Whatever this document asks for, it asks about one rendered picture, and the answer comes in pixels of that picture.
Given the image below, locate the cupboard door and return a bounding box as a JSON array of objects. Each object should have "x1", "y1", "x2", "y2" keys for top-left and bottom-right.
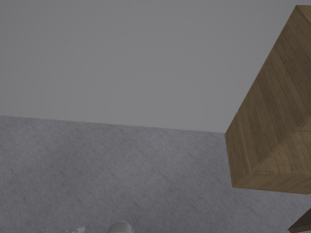
[{"x1": 288, "y1": 208, "x2": 311, "y2": 233}]

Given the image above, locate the robot left thigh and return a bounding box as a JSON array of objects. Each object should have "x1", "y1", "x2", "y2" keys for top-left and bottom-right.
[{"x1": 106, "y1": 221, "x2": 135, "y2": 233}]

